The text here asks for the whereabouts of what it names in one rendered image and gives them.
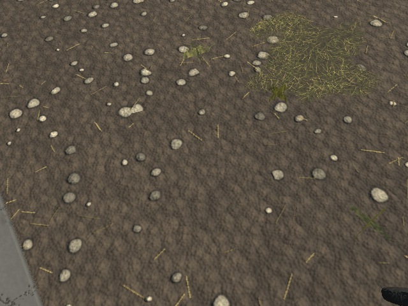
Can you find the robot right hand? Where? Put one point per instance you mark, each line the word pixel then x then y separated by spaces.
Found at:
pixel 396 295

